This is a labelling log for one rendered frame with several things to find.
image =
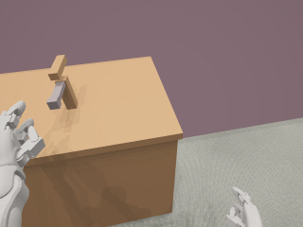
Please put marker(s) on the counter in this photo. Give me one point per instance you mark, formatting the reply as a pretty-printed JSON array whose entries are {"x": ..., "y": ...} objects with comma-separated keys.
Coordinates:
[{"x": 110, "y": 150}]

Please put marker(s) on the right robot hand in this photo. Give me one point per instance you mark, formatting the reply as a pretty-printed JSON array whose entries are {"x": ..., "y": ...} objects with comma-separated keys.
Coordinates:
[{"x": 249, "y": 215}]

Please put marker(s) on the robot left forearm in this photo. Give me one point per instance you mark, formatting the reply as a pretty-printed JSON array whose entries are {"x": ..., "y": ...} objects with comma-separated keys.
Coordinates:
[{"x": 13, "y": 195}]

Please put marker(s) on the left robot hand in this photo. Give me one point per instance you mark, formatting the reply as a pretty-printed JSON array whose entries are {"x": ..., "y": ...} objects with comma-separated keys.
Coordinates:
[{"x": 15, "y": 147}]

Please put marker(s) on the tap lever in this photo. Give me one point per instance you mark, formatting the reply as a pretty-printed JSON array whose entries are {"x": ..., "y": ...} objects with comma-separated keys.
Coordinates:
[{"x": 54, "y": 102}]

